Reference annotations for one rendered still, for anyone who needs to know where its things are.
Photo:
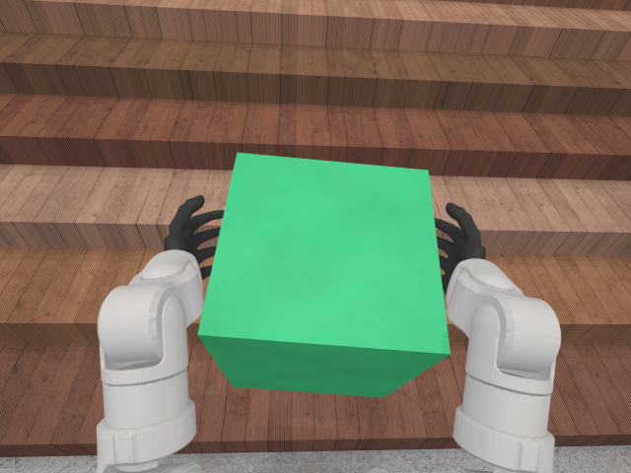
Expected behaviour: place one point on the robot left forearm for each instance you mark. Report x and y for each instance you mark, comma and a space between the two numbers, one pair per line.
144, 359

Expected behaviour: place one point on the robot right forearm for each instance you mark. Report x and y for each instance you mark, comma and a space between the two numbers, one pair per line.
513, 344

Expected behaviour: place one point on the carton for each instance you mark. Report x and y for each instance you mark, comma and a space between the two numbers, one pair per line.
326, 278

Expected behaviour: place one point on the left robot hand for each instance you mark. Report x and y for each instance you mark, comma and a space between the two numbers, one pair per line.
182, 229

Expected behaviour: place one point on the right robot hand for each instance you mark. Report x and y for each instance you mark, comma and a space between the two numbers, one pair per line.
466, 241

